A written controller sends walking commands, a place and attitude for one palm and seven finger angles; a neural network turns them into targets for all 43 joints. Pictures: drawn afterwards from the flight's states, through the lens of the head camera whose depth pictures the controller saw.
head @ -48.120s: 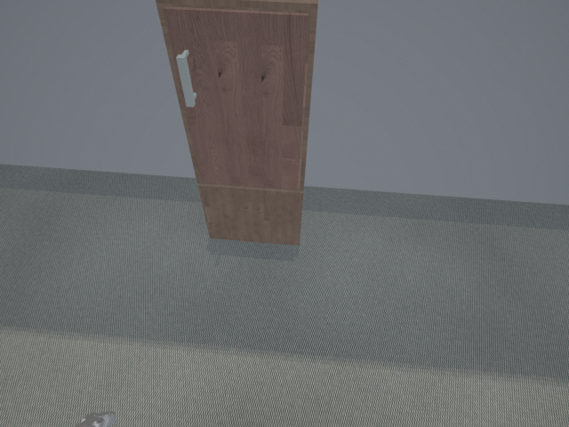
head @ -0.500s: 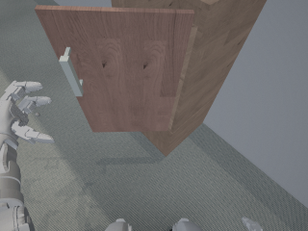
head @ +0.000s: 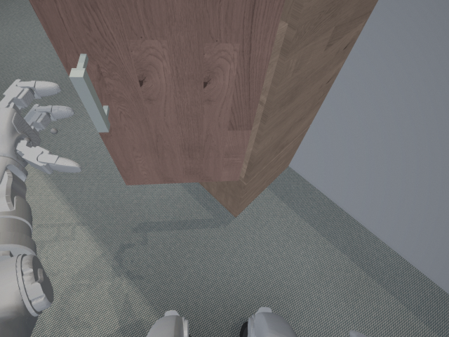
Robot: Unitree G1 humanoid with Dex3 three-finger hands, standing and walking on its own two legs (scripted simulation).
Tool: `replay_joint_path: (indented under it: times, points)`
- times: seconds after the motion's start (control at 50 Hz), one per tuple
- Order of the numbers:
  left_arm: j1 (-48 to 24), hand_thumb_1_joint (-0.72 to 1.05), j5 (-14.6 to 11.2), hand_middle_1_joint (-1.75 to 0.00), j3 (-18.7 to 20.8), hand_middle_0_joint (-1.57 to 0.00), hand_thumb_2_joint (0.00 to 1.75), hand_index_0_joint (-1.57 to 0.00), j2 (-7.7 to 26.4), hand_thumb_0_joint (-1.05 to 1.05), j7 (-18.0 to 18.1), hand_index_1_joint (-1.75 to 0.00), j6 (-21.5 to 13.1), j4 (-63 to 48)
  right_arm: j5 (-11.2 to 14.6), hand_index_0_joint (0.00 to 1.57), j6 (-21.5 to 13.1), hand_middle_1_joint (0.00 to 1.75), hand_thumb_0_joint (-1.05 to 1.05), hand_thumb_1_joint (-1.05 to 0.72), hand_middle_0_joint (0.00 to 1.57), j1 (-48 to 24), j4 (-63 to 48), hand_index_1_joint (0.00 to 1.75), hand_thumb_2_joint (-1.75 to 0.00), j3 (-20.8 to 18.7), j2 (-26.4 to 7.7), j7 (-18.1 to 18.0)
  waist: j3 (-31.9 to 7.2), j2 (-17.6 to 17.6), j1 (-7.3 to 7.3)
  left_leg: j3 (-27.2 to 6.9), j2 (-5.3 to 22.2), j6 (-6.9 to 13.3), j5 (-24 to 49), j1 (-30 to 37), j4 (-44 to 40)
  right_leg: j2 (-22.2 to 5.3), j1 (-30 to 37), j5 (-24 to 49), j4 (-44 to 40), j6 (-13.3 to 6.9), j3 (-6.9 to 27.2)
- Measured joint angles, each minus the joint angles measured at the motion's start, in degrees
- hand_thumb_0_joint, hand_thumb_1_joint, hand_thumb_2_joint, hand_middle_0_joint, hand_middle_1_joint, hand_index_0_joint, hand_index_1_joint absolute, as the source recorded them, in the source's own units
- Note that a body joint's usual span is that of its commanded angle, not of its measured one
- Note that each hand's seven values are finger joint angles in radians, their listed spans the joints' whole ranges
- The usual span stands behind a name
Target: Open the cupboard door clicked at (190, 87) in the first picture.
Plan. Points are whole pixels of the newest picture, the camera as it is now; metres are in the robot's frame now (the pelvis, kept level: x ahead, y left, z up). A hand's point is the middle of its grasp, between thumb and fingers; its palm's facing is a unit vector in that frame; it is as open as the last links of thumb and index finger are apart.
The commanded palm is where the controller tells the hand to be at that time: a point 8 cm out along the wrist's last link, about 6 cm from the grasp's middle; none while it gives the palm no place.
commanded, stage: move the hooked fingers beside the handle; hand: left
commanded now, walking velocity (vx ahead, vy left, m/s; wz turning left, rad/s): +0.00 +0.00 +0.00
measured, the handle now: (94, 95) +0.53 +0.24 +0.07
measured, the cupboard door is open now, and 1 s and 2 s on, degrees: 49 48 48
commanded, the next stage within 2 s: slide the fingers in behind the handle in 1.22 s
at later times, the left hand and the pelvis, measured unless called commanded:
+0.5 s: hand (62, 109) +0.49 +0.29 +0.08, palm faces +0.05 -1.00 -0.03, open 13.8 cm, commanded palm +0.46 +0.33 +0.07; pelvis +0.00 +0.00 -0.01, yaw -1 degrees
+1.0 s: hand (53, 114) +0.47 +0.30 +0.08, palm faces +0.05 -1.00 +0.01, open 13.9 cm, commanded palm +0.45 +0.34 +0.07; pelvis +0.01 +0.00 -0.01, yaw -1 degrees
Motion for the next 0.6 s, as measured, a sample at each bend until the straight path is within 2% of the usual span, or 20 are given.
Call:
replay_joint_path:
  times: [0.14, 0.3, 0.44, 0.52, 0.6]
  points:
    - [-3.36, -0.5, 2.11, -1.2, 0.5, -0.3, 0.3, -0.3, 3.11, -0.01, 0.01, -1.2, 1.63, 4.89, -0.08, 0.2, 1.55, 0.3, 0.0, -0.9, 0.2, 0.96, -0.65, 0.3, -0.9, 0.11, -0.4, 0.11, -0.1, 0.21, -1.49, 0.06, 0.34, -0.05, -0.19, -1.64, 0.67, 0.31, -1.71, -0.04, 0.55, -0.1, 0.12]
    - [-6.57, -0.49, 2.92, -1.2, 3.02, -0.3, 0.3, -0.3, 6.19, -0.01, 0.01, -1.2, -0.14, 6.36, -0.49, 0.2, 2.98, 0.3, 0.0, -0.9, 0.2, 2.06, -0.29, 0.3, -0.9, 0.03, -0.68, 0.27, -0.01, 0.0, -2.73, -0.18, 0.95, -0.31, -0.57, -4.14, 1.96, 0.87, -4.07, -0.16, 1.4, -0.37, -0.01]
    - [-11.11, -0.5, 4.25, -1.2, 2.28, -0.3, 0.3, -0.31, 9.72, -0.01, -1.31, -1.2, 2.68, 11.33, -0.36, 0.2, 4.12, 0.3, 0.0, -0.9, 0.2, 2.56, -0.58, 0.3, -0.9, 0.63, -1.17, 0.06, 0.4, 0.25, -3.9, -0.68, 1.07, -0.26, -0.65, -6.05, 2.69, 0.99, -5.59, -0.12, 1.65, -0.4, -0.45]
    - [-11.45, -0.49, 4.74, -1.2, 2.83, -0.3, 0.3, -0.32, 10.21, -0.01, -0.62, -1.22, 1.77, 10.28, -0.81, 0.2, 4.4, 0.3, 0.0, -0.9, 0.2, 2.95, -0.92, 0.3, -0.9, 0.44, -1.13, 0.29, 0.29, 0.24, -4.13, -0.58, 1.2, -0.25, -0.77, -7.42, 3.18, 1.09, -6.99, -0.09, 2.02, -0.38, -0.31]
    - [-10.78, -0.49, 4.06, -1.2, 3.36, -0.3, 0.3, -0.32, 9.78, -0.01, -0.62, -1.22, 1.27, 9.19, -0.92, 0.2, 5.04, 0.3, 0.0, -0.9, 0.2, 3.2, -0.93, 0.3, -0.9, 0.32, -0.88, 0.77, 0.11, 0.18, -4.1, -0.38, 1.37, -0.19, -1.09, -7.64, 3.38, 1.27, -7.28, -0.2, 2.07, -0.29, -0.08]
